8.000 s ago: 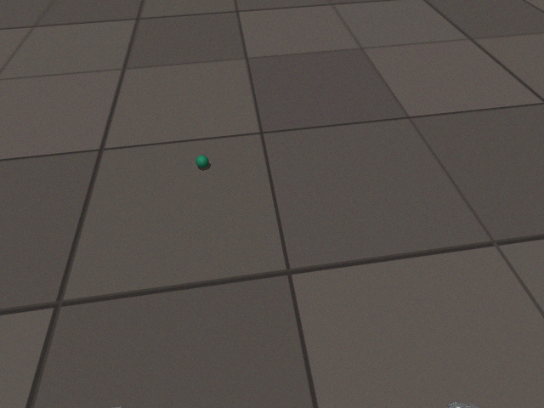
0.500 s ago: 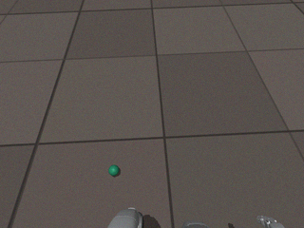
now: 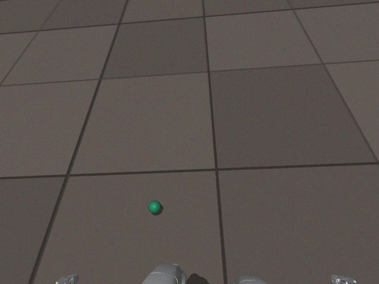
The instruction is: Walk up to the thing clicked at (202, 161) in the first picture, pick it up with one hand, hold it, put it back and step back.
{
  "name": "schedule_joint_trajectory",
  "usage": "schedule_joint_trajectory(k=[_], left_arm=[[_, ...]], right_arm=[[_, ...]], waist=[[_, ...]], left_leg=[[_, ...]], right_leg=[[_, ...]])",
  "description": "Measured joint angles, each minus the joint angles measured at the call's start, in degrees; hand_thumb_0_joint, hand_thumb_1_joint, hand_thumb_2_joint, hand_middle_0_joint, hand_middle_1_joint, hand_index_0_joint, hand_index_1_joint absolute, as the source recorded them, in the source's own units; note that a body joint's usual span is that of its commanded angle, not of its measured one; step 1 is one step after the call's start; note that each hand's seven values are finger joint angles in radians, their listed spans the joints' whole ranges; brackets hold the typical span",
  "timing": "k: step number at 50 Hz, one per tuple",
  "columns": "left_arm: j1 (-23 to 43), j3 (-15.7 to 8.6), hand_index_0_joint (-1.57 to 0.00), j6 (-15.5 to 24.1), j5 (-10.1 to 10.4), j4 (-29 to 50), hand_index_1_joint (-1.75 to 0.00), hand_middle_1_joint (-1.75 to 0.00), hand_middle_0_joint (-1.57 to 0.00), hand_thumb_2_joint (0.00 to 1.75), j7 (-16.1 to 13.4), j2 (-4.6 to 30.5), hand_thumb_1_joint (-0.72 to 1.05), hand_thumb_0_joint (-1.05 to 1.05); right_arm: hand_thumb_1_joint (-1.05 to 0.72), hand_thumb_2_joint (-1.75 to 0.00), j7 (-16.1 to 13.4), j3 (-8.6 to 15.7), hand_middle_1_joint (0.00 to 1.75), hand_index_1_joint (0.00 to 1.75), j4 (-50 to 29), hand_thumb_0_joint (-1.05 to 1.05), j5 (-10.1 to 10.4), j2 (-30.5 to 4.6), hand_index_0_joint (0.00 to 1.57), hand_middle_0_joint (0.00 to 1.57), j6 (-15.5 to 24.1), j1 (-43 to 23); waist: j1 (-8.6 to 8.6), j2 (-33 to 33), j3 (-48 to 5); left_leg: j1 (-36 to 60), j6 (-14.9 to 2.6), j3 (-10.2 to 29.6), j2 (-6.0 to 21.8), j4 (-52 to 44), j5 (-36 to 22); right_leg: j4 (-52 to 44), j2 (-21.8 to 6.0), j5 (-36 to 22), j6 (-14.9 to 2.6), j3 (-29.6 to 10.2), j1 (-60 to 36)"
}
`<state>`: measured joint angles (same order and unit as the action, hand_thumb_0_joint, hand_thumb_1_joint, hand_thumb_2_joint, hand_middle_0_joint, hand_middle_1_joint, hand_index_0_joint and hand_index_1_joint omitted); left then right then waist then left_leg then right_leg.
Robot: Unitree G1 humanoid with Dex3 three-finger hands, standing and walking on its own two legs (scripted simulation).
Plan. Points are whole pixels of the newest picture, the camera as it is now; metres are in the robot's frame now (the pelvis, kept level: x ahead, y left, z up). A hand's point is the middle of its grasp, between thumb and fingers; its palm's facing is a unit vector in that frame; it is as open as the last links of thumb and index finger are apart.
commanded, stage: walk up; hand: left
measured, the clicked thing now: (154, 207) +0.51 +0.29 -0.73
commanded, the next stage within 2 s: none
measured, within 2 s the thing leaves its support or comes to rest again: neither
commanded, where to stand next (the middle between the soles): +0.09 +0.01 m, yaw -1 degrees
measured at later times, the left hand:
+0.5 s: hand out of the picture +0.11 +0.27 -0.15, palm faces -0.02 -0.92 -0.39, open 7.4 cm
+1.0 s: hand out of the picture +0.04 +0.28 -0.15, palm faces -0.03 -0.93 -0.37, open 7.4 cm
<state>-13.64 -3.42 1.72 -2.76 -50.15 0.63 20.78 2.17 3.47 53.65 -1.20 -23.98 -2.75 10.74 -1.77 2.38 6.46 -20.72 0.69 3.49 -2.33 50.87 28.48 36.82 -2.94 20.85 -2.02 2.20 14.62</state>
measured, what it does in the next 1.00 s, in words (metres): steps on the spot: left foot, then right foot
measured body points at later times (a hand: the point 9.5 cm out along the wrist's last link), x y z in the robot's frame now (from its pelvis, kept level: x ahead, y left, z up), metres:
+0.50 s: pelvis +0.01 +0.00 -0.01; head +0.06 -0.01 +0.43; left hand +0.11 +0.32 -0.12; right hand +0.12 -0.31 -0.14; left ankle +0.00 +0.14 -0.71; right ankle +0.11 -0.11 -0.73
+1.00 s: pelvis -0.01 +0.01 +0.00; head +0.01 +0.00 +0.45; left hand +0.04 +0.33 -0.12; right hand +0.03 -0.32 -0.13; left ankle -0.04 +0.13 -0.71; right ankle +0.03 -0.11 -0.73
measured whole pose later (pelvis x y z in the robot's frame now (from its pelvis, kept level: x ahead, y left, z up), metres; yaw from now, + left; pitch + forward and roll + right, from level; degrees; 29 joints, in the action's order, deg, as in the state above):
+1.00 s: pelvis -0.01 +0.01 +0.00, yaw +0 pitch -3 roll -1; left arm -14.8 -2.9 1.7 -1.5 -56.9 1.7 21.9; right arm 1.7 2.8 55.6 -2.1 -22.9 -0.4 15.5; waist 0.8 2.1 5.1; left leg -13.3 -2.3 1.1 1.5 43.9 27.8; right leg 33.6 2.6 15.1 -1.8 0.0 15.0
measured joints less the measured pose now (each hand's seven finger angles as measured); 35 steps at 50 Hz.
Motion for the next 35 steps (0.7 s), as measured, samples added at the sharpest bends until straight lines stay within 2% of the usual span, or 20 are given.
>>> schedule_joint_trajectory(k=[3,4,5,6,7,9,11,15,19,22,23,24,26,29,31,33,34,35], left_arm=[[-2.89,-0.24,-0.20,0.47,0.42,1.16,-0.30,-0.30,-0.21,0.90,0.91,1.57,0.90,0.01],[-3.77,-0.26,-0.20,0.25,0.60,1.14,-0.30,-0.30,-0.21,0.90,1.15,2.21,0.90,0.01],[-4.57,-0.28,-0.20,-0.15,0.80,0.95,-0.30,-0.30,-0.21,0.90,1.28,2.92,0.90,0.01],[-5.30,-0.35,-0.20,-0.73,1.07,0.53,-0.30,-0.30,-0.21,0.90,1.21,3.62,0.90,0.01],[-5.80,-0.40,-0.20,-1.52,1.36,-0.29,-0.30,-0.30,-0.21,0.90,1.00,3.83,0.90,0.01],[-5.99,-0.01,-0.20,-2.74,1.58,-2.06,-0.30,-0.30,-0.21,0.90,0.69,3.76,0.90,0.01],[-5.74,0.24,-0.20,-2.83,1.97,-2.69,-0.30,-0.30,-0.21,0.90,0.72,4.00,0.90,0.01],[-4.02,0.58,-0.20,-2.17,2.84,-2.95,-0.30,-0.30,-0.21,0.90,0.67,3.91,0.90,0.01],[-0.51,0.98,-0.20,-2.37,3.41,-2.93,-0.30,-0.30,-0.21,0.90,0.12,2.77,0.90,0.01],[1.89,1.13,-0.20,-2.32,3.21,-2.53,-0.30,-0.30,-0.21,0.90,-0.28,2.03,0.90,0.01],[3.07,1.15,-0.20,-2.31,2.96,-2.54,-0.30,-0.30,-0.21,0.90,-0.41,1.40,0.90,0.01],[4.20,1.36,-0.20,-2.32,2.96,-2.21,-0.30,-0.30,-0.21,0.90,-0.39,0.97,0.90,0.01],[6.07,1.80,-0.20,-2.19,2.63,-0.88,-0.30,-0.30,-0.21,0.90,-0.42,0.38,0.90,0.01],[8.27,2.29,-0.20,-2.26,1.93,0.59,-0.30,-0.30,-0.21,0.90,-0.88,-0.51,0.90,0.01],[9.12,2.26,-0.20,-2.42,1.15,0.92,-0.30,-0.30,-0.21,0.90,-1.01,-0.74,0.90,0.01],[9.33,2.12,-0.20,-2.68,0.52,1.11,-0.30,-0.30,-0.21,0.90,-0.79,-0.69,0.90,0.01],[9.31,2.06,-0.20,-2.87,0.54,1.16,-0.30,-0.30,-0.21,0.90,-0.58,-0.52,0.90,0.01],[9.24,2.00,-0.20,-3.05,0.74,1.14,-0.30,-0.30,-0.21,0.90,-0.41,-0.24,0.90,0.01]], right_arm=[[-0.91,-0.90,0.85,0.13,0.30,0.30,1.31,0.01,-0.59,0.01,0.21,0.20,0.66,2.66],[-0.91,-0.90,0.96,0.23,0.30,0.30,1.39,0.01,-0.60,0.09,0.21,0.20,1.26,3.20],[-0.91,-0.90,0.92,0.39,0.30,0.30,1.30,0.01,-0.61,0.30,0.21,0.21,2.08,3.57],[-0.91,-0.90,0.71,0.57,0.30,0.30,0.99,0.01,-0.81,0.74,0.21,0.21,2.95,3.71],[-0.91,-0.90,0.44,0.62,0.30,0.30,0.38,0.01,-1.10,1.01,0.21,0.21,3.77,4.05],[-0.91,-0.90,0.09,0.43,0.30,0.30,-0.92,0.01,-0.71,1.24,0.21,0.21,4.94,5.09],[-0.91,-0.90,-0.47,-0.19,0.30,0.30,-1.76,0.01,-0.31,1.66,0.21,0.21,5.58,6.00],[-0.91,-0.90,-1.45,-1.33,0.30,0.30,-2.11,0.01,0.08,1.97,0.21,0.21,5.58,6.06],[-0.91,-0.90,-2.09,-1.79,0.30,0.30,-2.54,0.01,0.64,1.95,0.21,0.21,3.34,3.08],[-0.91,-0.90,-2.33,-1.78,0.30,0.30,-3.29,0.01,1.59,1.73,0.21,0.21,1.28,0.50],[-0.91,-0.90,-2.49,-1.64,0.30,0.30,-3.27,0.01,2.00,1.50,0.21,0.21,0.71,-0.80],[-0.91,-0.90,-2.76,-1.54,0.30,0.30,-3.29,0.01,2.35,1.46,0.21,0.21,0.18,-1.99],[-0.91,-0.90,-3.19,-1.34,0.30,0.30,-3.64,0.01,2.41,1.50,0.21,0.21,-0.81,-4.07],[-0.91,-0.90,-3.27,-1.06,0.30,0.30,-4.13,0.01,2.59,1.05,0.21,0.21,-0.66,-5.16],[-0.91,-0.90,-2.87,-1.13,0.30,0.30,-3.57,0.01,2.27,0.96,0.21,0.21,0.00,-4.45],[-0.91,-0.90,-2.26,-1.28,0.30,0.30,-2.25,0.01,1.65,1.08,0.21,0.21,0.55,-2.78],[-0.91,-0.90,-2.01,-1.33,0.30,0.30,-1.45,0.00,1.31,1.17,0.21,0.21,0.83,-1.70],[-0.91,-0.90,-1.84,-1.27,0.30,0.30,-0.54,0.00,0.85,1.33,0.21,0.21,1.09,-0.66]], waist=[[-0.36,-1.04,-1.00],[-0.30,-1.49,-1.21],[-0.21,-2.33,-1.28],[-0.33,-3.84,-1.12],[-0.16,-4.60,-1.41],[1.05,-4.46,-2.24],[1.67,-4.91,-2.39],[1.99,-5.41,-1.72],[1.87,-4.39,0.32],[1.64,-3.13,1.44],[1.87,-1.85,2.31],[2.06,-1.23,2.98],[1.64,-1.40,4.24],[1.27,-0.91,4.79],[1.16,-0.62,3.88],[1.30,-0.74,2.14],[1.47,-1.02,1.23],[1.62,-1.54,0.51]], left_leg=[[3.77,-0.80,-2.34,1.20,-8.92,0.05],[5.33,-1.24,-3.11,1.44,-13.20,-2.05],[6.93,-1.49,-3.75,1.15,-17.27,-6.88],[8.07,-1.52,-4.74,0.29,-19.11,-11.63],[8.38,-1.57,-5.34,-0.10,-19.01,-12.11],[8.95,-2.11,-4.98,0.28,-18.93,-11.17],[10.57,-2.10,-4.74,0.60,-20.44,-11.31],[12.74,-1.67,-4.76,1.38,-21.71,-11.32],[11.49,-0.96,-4.99,2.61,-17.42,-8.91],[8.58,-0.02,-5.06,3.50,-11.47,-5.81],[7.31,-0.11,-4.41,4.21,-9.14,-5.31],[5.39,-0.61,-3.22,3.71,-5.60,-3.90],[1.07,-1.21,-0.97,0.55,5.32,2.21],[-2.35,-1.32,1.15,-1.97,14.97,2.83],[-1.06,-0.77,0.66,-1.20,11.49,2.41],[2.30,-0.39,-1.18,0.11,1.94,4.06],[4.52,-0.52,-2.35,0.52,-4.13,3.44],[6.51,-0.98,-3.15,0.45,-9.58,-0.07]], right_leg=[[-1.03,-0.96,0.08,0.46,1.22,-1.31],[-1.02,-1.29,0.20,0.91,1.45,-1.61],[-0.16,-1.89,0.73,1.31,1.30,-1.58],[2.11,-2.78,1.53,0.76,0.11,-0.91],[5.80,-2.43,3.46,0.49,-1.67,0.56],[13.68,0.12,6.56,0.23,-4.17,3.95],[17.82,1.67,6.23,0.19,-5.88,6.69],[14.24,1.42,2.78,1.29,-6.15,9.32],[6.71,0.64,-1.86,1.58,-3.54,8.11],[0.18,1.38,-9.55,1.40,-2.03,5.65],[0.83,2.02,-9.52,1.48,-1.39,6.03],[1.66,2.06,-8.95,1.38,-1.03,6.82],[2.38,1.27,-8.93,1.05,-1.69,8.43],[1.16,0.61,-10.70,0.93,-2.15,10.00],[0.72,0.48,-11.31,0.72,-1.95,10.86],[0.99,0.12,-11.27,0.68,-1.39,11.68],[1.43,-0.25,-11.13,0.87,-1.06,12.08],[2.20,-0.74,-10.85,1.22,-0.94,12.51]])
